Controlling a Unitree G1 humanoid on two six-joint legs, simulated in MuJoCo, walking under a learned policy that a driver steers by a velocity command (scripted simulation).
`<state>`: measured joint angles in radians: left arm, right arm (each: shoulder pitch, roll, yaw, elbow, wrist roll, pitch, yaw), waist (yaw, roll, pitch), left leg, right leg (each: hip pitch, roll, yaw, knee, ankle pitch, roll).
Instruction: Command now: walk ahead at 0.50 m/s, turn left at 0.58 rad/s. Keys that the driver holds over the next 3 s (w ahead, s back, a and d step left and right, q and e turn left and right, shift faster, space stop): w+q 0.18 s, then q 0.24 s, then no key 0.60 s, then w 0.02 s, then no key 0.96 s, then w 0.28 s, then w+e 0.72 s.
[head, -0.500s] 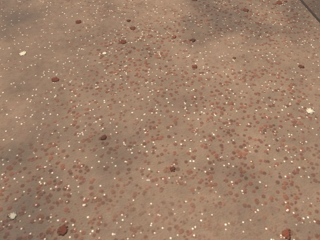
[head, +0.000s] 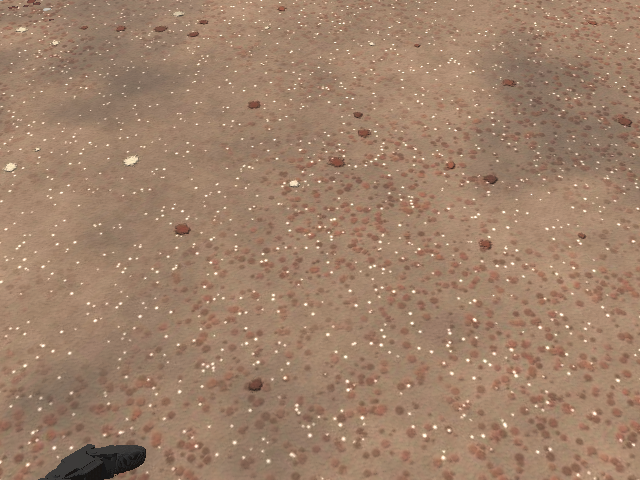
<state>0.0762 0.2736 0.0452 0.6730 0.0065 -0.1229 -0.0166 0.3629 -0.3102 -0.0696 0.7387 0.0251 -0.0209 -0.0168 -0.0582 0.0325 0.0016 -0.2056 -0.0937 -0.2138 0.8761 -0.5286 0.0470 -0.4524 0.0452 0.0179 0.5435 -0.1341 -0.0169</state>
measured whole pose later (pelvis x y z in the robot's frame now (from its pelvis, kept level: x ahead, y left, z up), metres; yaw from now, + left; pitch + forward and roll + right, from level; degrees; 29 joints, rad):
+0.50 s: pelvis +0.22 +0.04 +0.00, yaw +17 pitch +2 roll -2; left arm 0.21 0.32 0.06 0.80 -0.01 -0.04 0.01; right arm 0.10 -0.31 -0.07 0.58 -0.01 -0.01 0.03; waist 0.04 0.01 0.09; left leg -0.52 -0.04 0.01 0.60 -0.12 0.09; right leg -0.29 -0.03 -0.05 1.08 -0.59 0.04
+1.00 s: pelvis +0.31 +0.04 +0.01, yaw +21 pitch +0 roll +0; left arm 0.20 0.23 0.02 0.84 0.02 -0.02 0.01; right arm 0.18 -0.23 -0.03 0.75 -0.02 0.02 -0.01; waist 0.00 0.02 0.01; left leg -0.30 -0.05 -0.05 0.53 -0.22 0.02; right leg -0.26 -0.03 0.02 0.55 -0.29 0.03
